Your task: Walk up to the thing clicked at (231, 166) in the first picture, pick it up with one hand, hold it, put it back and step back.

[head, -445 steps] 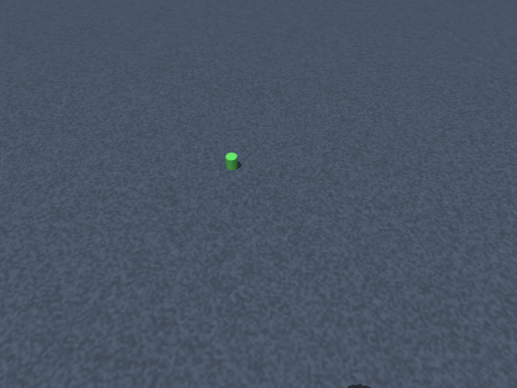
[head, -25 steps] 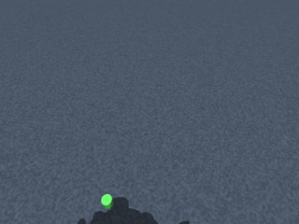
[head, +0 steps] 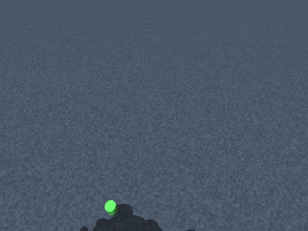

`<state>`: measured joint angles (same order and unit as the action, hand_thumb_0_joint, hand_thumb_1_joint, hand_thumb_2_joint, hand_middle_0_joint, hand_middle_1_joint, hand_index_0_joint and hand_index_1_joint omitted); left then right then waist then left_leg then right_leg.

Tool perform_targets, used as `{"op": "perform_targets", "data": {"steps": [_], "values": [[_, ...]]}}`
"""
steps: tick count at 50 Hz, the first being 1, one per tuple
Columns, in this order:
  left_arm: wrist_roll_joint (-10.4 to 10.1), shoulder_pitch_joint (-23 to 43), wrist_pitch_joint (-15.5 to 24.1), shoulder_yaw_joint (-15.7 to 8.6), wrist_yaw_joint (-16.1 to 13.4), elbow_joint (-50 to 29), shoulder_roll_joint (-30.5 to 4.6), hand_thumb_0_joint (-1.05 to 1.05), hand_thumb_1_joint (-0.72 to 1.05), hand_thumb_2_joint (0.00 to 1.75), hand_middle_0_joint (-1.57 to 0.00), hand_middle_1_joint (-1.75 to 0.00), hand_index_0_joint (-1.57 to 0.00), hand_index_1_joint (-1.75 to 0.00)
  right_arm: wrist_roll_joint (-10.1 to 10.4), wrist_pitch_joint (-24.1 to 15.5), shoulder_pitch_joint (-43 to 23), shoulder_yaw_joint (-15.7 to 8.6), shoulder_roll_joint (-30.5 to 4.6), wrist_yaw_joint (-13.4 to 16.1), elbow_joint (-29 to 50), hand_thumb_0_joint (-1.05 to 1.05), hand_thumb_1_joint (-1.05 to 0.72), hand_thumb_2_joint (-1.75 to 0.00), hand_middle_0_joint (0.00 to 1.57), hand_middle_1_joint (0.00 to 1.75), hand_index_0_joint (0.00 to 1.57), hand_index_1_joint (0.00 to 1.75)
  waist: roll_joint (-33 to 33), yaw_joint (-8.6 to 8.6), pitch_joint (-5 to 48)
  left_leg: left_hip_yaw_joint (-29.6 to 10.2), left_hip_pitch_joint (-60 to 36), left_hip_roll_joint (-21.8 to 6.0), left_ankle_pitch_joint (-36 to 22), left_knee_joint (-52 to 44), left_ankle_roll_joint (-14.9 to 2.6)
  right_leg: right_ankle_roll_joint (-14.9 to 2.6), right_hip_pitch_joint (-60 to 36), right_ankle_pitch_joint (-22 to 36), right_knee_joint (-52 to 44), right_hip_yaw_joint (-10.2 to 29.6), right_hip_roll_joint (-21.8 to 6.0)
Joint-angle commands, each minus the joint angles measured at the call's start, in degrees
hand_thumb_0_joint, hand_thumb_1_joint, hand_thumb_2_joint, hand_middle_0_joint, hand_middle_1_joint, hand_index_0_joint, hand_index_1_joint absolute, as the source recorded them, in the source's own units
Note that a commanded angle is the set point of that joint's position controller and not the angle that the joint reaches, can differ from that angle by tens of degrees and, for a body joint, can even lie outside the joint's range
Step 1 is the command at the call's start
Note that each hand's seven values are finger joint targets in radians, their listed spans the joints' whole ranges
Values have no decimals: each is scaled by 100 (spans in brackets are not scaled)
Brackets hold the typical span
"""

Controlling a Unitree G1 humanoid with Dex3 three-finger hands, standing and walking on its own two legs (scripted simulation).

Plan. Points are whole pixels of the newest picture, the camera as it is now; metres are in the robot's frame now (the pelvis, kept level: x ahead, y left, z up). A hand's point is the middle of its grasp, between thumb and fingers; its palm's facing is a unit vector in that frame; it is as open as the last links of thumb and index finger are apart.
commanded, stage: stand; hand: left
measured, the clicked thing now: (111, 207) +0.39 +0.27 -0.75
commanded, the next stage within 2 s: walk up in 0.22 s
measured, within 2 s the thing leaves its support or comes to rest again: neither
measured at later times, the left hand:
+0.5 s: hand out of the picture +0.07 +0.27 -0.16, palm faces -0.01 -0.93 -0.37, open 7.4 cm
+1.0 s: hand out of the picture +0.04 +0.27 -0.16, palm faces -0.01 -0.93 -0.36, open 7.4 cm
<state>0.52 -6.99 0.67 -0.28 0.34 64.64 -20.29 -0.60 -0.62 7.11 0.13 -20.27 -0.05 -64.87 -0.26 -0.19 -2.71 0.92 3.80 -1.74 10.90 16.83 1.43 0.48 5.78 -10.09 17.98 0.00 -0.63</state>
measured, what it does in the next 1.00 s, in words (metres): stands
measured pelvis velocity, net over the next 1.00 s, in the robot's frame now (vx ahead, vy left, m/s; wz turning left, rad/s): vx -0.03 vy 0.01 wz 0.00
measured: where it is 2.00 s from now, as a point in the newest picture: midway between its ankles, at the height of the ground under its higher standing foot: outside the picture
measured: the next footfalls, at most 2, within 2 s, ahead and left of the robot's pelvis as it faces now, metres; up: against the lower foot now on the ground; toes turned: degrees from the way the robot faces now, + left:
none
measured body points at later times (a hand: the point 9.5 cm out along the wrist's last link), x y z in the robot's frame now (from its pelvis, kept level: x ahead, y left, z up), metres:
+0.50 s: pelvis -0.02 +0.01 +0.00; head +0.00 +0.00 +0.44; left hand +0.07 +0.31 -0.13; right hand +0.06 -0.30 -0.14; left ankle -0.02 +0.13 -0.75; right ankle +0.00 -0.12 -0.75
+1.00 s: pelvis -0.03 +0.01 -0.01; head -0.01 +0.01 +0.44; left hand +0.04 +0.32 -0.13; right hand +0.05 -0.29 -0.14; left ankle -0.02 +0.13 -0.75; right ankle +0.00 -0.12 -0.75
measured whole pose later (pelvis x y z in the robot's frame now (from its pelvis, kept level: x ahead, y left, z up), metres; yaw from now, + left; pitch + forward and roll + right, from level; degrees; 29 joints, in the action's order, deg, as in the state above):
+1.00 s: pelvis -0.03 +0.01 -0.01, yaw +0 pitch -2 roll +0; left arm 1.2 -7.1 -0.1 -1.9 0.3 62.0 -20.0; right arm -0.3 1.7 7.0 -2.1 -20.4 -1.4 -60.7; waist -0.7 -0.3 -5.2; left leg 1.3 9.8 -1.0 11.7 23.6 0.4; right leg 1.2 11.2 -10.0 23.2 0.6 -1.4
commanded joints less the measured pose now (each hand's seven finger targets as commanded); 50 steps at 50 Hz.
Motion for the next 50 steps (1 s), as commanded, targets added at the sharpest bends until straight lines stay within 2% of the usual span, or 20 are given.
{"op": "perform_targets", "data": {"steps": [1,8,10,11,12,14,15,23,29,37,42,48,50], "values": [[-5,178,107,-198,-94,-377,-1216,0,90,90,-20,-30,-20,-30,4,-96,-232,-249,-1194,55,344,0,-90,-90,20,30,20,30,52,24,326,-444,9,-623,-912,-205,-187,-176,30,984,-232,479,-674],[-1,166,116,-198,-101,-383,-1234,0,90,90,-20,-30,-20,-30,4,-82,-243,-253,-1211,46,340,0,-90,-90,20,30,20,30,31,31,278,-437,52,-621,-647,-225,-213,-156,65,804,-290,510,-670],[13,204,112,-206,-105,-385,-1262,0,90,90,-20,-30,-20,-30,1,-79,-252,-252,-1181,44,353,0,-90,-90,20,30,20,30,79,49,357,-450,2,-636,-735,-220,-212,-175,41,851,-237,497,-677],[-38,257,119,-309,-119,-368,-1267,0,90,90,-20,-30,-20,-30,64,-3,-300,-348,-1258,14,375,0,-90,-90,20,30,20,30,-103,-14,146,-457,89,-561,-1257,-7,-262,-170,142,1532,-120,527,-671],[-37,246,122,-321,-134,-417,-1303,0,90,90,-20,-30,-20,-30,78,26,-228,-358,-1248,17,425,0,-90,-90,20,30,20,30,-14,18,266,-412,103,-550,-1419,77,-273,-183,8,1795,-53,494,-680],[-44,173,119,-332,-147,-442,-1286,0,90,90,-20,-30,-20,-30,91,51,-252,-378,-1231,5,501,0,-90,-90,20,30,20,30,-22,6,462,-392,-40,-549,-1528,174,-275,-192,-9,1893,36,471,-688],[-30,205,108,-344,-152,-473,-1291,0,90,90,-20,-30,-20,-30,92,64,-206,-390,-1208,5,517,0,-90,-90,20,30,20,30,57,24,589,-377,-55,-558,-1500,200,-278,-213,-74,1858,70,473,-690],[25,356,33,-378,-133,-586,-1251,0,90,90,-20,-30,-20,-30,55,140,-224,-479,-1223,-25,643,0,-90,-90,20,30,20,30,156,39,428,-447,177,-490,-630,240,-339,-299,318,689,70,561,-689],[51,399,20,-405,-111,-631,-1256,0,90,90,-20,-30,-20,-30,20,145,-241,-491,-1206,-70,693,0,-90,-90,20,30,20,30,120,25,313,-577,384,-466,-94,147,-355,-286,487,95,6,615,-645],[33,215,-7,-389,-87,-644,-1161,0,90,90,-20,-30,-20,-30,-2,110,-324,-524,-1254,-60,787,0,-90,-90,20,30,20,30,-192,-35,284,-765,688,-655,190,-103,-487,-231,357,6,360,427,-439],[56,233,29,-401,-92,-684,-1257,0,90,90,-20,-30,-20,-30,17,131,-245,-520,-1250,-66,796,0,-90,-90,20,30,20,30,-48,22,247,-661,588,-489,301,103,-381,-290,519,44,126,628,-599],[69,323,68,-413,-100,-732,-1326,0,90,90,-20,-30,-20,-30,32,128,-118,-502,-1204,-83,800,0,-90,-90,20,30,20,30,252,84,388,-546,374,-397,-34,335,-336,-331,598,185,4,737,-703],[48,280,67,-404,-103,-726,-1281,0,90,90,-20,-30,-20,-30,40,114,-124,-491,-1194,-84,797,0,-90,-90,20,30,20,30,162,56,439,-572,298,-446,-209,320,-336,-328,588,280,57,687,-686]]}}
